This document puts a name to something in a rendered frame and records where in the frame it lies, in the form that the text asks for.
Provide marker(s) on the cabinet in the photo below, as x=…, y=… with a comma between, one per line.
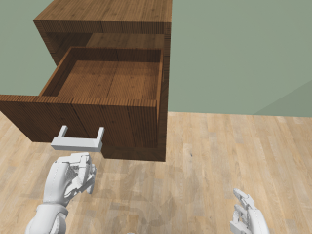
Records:
x=115, y=24

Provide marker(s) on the right robot hand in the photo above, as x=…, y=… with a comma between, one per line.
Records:
x=253, y=221

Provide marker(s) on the handle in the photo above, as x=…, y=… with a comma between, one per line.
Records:
x=77, y=143

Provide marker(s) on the drawer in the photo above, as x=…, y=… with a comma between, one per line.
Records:
x=115, y=88

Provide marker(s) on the robot left forearm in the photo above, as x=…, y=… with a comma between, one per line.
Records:
x=49, y=219

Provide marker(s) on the left robot hand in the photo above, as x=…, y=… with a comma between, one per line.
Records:
x=78, y=169

